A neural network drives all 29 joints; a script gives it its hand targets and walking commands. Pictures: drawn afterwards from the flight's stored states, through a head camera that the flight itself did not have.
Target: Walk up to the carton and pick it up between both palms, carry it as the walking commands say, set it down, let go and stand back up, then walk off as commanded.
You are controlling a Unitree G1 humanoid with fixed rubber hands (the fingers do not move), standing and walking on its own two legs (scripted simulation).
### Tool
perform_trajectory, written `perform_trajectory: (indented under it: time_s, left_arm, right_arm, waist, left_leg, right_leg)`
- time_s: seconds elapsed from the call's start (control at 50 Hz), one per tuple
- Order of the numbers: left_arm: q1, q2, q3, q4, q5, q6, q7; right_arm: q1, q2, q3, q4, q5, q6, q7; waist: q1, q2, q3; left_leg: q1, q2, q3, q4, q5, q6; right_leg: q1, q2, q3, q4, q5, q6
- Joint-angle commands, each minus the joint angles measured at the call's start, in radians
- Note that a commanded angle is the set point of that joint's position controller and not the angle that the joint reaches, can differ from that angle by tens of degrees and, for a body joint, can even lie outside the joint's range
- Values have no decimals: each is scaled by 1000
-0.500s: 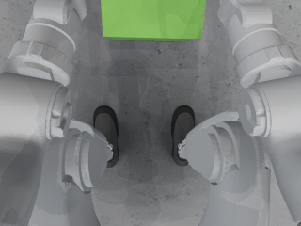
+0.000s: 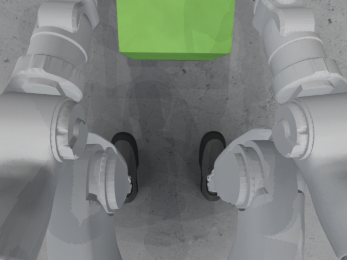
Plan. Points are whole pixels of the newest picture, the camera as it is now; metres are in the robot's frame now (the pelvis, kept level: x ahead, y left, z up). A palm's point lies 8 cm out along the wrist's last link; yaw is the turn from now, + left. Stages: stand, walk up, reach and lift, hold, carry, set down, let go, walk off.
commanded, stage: reach and lift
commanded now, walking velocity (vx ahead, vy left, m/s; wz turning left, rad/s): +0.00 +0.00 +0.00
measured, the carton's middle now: out of the picture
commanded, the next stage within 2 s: none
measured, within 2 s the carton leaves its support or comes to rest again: leaves its support in 0.22 s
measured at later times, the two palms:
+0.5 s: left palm out of the picture +0.55 +0.14 -0.13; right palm out of the picture +0.55 -0.14 -0.14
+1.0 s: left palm out of the picture +0.55 +0.13 -0.08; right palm out of the picture +0.55 -0.14 -0.08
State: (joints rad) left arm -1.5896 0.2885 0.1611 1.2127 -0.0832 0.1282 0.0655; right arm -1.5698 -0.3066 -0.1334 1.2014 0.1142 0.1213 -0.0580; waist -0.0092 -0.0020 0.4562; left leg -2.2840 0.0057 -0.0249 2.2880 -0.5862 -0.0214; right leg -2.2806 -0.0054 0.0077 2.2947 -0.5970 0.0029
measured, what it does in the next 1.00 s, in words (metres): stands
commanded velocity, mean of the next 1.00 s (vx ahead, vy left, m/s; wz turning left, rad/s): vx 0.00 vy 0.00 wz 0.00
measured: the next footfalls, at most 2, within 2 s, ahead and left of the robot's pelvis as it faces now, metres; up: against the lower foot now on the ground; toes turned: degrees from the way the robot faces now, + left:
none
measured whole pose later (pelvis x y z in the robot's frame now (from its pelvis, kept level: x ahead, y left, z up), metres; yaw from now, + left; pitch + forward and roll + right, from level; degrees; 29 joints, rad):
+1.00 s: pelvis +0.00 +0.00 +0.05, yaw -1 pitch +42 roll +0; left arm -1.33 0.10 0.37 0.79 0.09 0.28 0.13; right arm -1.35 -0.13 -0.33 0.84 -0.07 0.28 -0.17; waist 0.00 0.00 0.17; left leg -2.28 -0.02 -0.03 2.11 -0.57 -0.04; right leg -2.28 0.03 0.04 2.12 -0.56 0.03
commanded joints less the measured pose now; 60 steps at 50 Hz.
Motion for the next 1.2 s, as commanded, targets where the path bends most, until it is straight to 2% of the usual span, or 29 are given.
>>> perform_trajectory:
  time_s: [0.0,0.12,0.24,0.3,0.48,0.58,0.72,0.84,0.98,1.18]
  left_arm:
    - [-332,-950,-170,-206,-43,-22,-252]
    - [-322,-1000,-194,-236,-64,-20,-257]
    - [-379,-1044,-246,-312,-108,-18,-243]
    - [-406,-1057,-255,-341,-113,-7,-235]
    - [-438,-1086,-215,-362,-53,55,-232]
    - [-448,-1112,-204,-376,-24,93,-238]
    - [-440,-1146,-215,-407,7,130,-249]
    - [-402,-1149,-215,-430,48,136,-252]
    - [-370,-1180,-257,-498,48,143,-242]
    - [-296,-1218,-228,-484,104,164,-246]
  right_arm:
    - [-381,979,184,-208,34,-10,263]
    - [-366,1008,194,-231,38,-7,267]
    - [-419,1039,229,-305,68,-9,253]
    - [-441,1051,231,-332,70,0,246]
    - [-489,1071,199,-370,21,58,246]
    - [-518,1090,197,-405,1,90,250]
    - [-511,1123,198,-435,-31,124,253]
    - [-461,1144,195,-424,-60,131,251]
    - [-432,1183,239,-475,-58,137,234]
    - [-350,1228,225,-489,-126,158,227]
  waist:
    - [31,-9,-990]
    - [16,-3,-1023]
    - [2,-3,-1217]
    - [-1,-2,-1283]
    - [5,-1,-1359]
    - [7,-3,-1415]
    - [1,-4,-1475]
    - [11,-3,-1499]
    - [18,-8,-1629]
    - [19,-8,-1628]
  left_leg:
    - [473,-129,85,-142,365,28]
    - [476,-132,78,-142,405,30]
    - [539,-135,85,-147,459,22]
    - [555,-137,92,-161,449,18]
    - [584,-141,112,-211,324,17]
    - [607,-144,118,-239,293,18]
    - [621,-150,120,-275,306,17]
    - [625,-152,122,-299,343,12]
    - [673,-156,128,-334,406,1]
    - [628,-170,132,-411,379,-3]
  right_leg:
    - [473,124,-44,-165,365,-15]
    - [479,124,-47,-158,411,-22]
    - [568,125,-64,-157,478,-19]
    - [589,127,-75,-167,472,-14]
    - [562,132,-94,-228,324,0]
    - [570,135,-99,-260,286,4]
    - [592,142,-102,-296,302,7]
    - [603,150,-100,-315,343,10]
    - [679,161,-106,-343,416,15]
    - [672,174,-103,-417,403,18]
